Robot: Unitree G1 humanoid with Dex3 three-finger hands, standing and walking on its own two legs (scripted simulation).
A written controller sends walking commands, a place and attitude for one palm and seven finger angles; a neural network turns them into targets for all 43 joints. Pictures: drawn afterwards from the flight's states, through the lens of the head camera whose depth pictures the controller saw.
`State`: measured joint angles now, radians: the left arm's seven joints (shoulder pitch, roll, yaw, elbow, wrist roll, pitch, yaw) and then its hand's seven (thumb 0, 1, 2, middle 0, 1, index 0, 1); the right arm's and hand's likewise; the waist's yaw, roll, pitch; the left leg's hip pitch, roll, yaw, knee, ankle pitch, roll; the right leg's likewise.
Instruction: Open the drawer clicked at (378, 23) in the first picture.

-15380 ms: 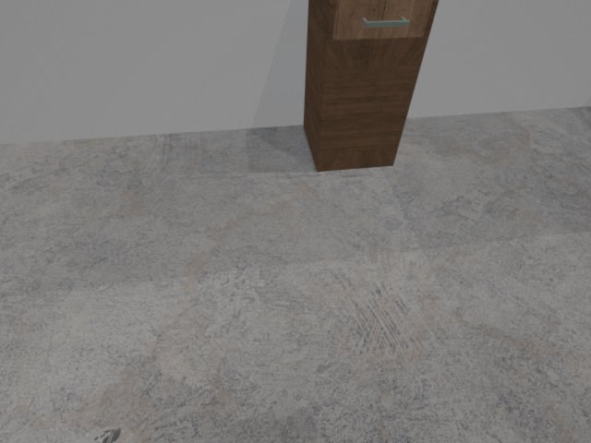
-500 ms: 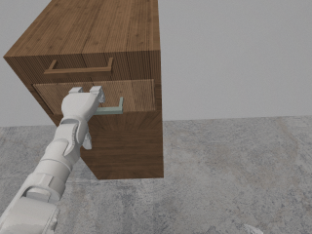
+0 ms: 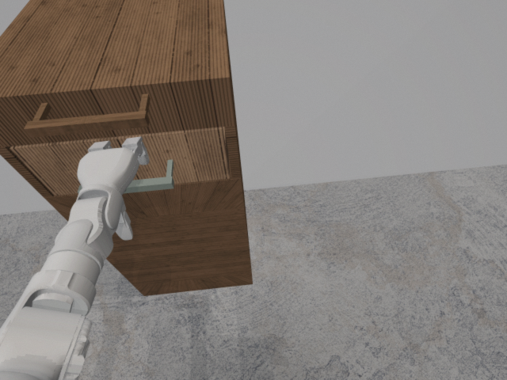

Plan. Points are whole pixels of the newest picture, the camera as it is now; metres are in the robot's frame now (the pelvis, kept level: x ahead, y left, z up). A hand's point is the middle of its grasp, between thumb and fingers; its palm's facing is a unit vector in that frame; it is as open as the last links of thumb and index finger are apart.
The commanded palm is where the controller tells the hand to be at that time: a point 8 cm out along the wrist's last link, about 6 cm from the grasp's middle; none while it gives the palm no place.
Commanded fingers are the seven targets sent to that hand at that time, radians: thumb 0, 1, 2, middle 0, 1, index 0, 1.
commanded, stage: move the hooked fingers above the handle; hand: left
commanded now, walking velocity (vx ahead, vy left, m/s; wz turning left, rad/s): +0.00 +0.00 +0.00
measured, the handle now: (128, 178) +0.48 +0.25 +0.01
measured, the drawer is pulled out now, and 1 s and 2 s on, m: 0.00 0.00 0.00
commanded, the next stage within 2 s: none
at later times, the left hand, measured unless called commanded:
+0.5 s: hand (128, 194) +0.40 +0.21 +0.06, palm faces -0.05 -0.02 -1.00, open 13.8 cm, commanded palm +0.39 +0.22 +0.12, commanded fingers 0.00 -0.50 0.30 -0.30 -1.20 -0.30 -1.20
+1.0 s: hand (141, 191) +0.41 +0.19 +0.06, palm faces -0.02 -0.06 -1.00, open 13.8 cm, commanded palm +0.39 +0.23 +0.12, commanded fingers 0.00 -0.50 0.30 -0.30 -1.20 -0.30 -1.20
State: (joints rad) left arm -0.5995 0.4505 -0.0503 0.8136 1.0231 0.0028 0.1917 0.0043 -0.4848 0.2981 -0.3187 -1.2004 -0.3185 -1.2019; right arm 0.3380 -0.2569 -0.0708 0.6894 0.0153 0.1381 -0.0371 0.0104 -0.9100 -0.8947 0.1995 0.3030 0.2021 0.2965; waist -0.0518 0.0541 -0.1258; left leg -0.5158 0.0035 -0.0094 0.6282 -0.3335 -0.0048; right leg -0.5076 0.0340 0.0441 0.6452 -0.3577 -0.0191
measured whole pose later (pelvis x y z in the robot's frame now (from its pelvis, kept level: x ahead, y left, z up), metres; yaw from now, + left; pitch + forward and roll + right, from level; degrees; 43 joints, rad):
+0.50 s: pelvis -0.01 +0.01 +0.00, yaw +1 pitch +10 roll +0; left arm -0.63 0.38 -0.17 0.78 1.03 0.04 0.17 0.00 -0.49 0.30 -0.32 -1.20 -0.32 -1.20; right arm 0.25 -0.23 -0.05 0.65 0.02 0.13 -0.04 0.01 -0.91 -0.89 0.20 0.30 0.20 0.30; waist -0.02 0.04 -0.11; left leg -0.48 -0.02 -0.02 0.63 -0.31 0.00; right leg -0.47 0.01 0.03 0.65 -0.35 -0.01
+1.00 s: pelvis -0.01 +0.01 +0.00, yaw +1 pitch +10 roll +0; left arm -0.61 0.40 -0.13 0.75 1.03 -0.08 0.19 0.00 -0.49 0.30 -0.32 -1.20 -0.32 -1.20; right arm 0.30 -0.26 -0.07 0.70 0.01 0.11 -0.05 0.01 -0.91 -0.89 0.20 0.30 0.20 0.30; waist -0.04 0.04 -0.11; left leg -0.50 -0.01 -0.02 0.64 -0.32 0.00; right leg -0.48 0.02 0.03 0.65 -0.35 -0.01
